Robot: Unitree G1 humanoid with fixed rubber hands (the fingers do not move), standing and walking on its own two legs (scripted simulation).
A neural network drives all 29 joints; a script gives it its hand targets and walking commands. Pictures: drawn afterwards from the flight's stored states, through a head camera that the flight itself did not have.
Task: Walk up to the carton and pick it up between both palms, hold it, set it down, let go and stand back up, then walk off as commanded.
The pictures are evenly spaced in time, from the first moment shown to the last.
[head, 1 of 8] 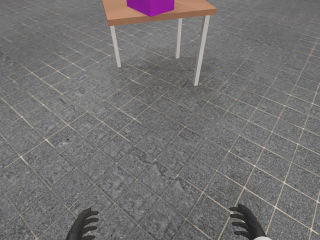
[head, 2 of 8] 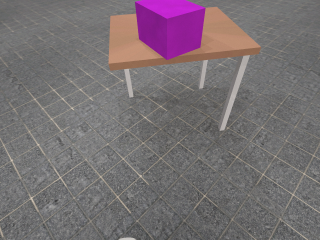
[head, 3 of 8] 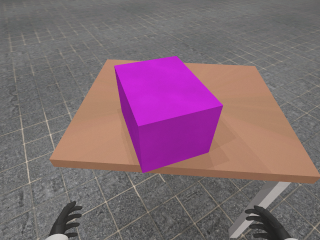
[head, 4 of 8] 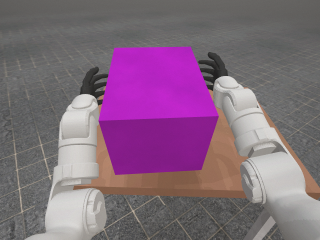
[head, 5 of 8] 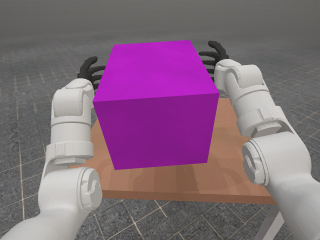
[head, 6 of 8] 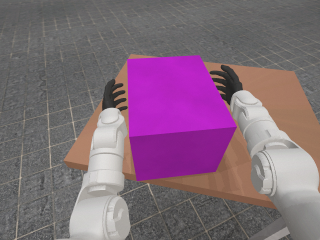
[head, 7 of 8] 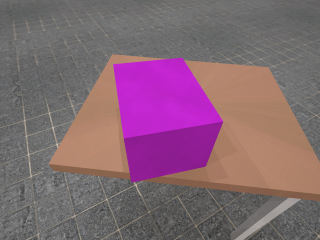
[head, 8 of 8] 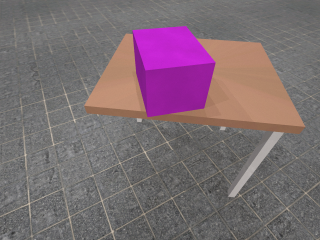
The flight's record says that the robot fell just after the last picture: no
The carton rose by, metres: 0.21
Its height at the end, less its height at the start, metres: +0.00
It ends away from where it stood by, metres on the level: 0.03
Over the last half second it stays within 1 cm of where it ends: yes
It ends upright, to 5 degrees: yes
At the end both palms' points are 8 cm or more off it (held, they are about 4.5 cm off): yes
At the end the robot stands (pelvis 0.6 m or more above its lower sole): yes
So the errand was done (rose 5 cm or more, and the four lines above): yes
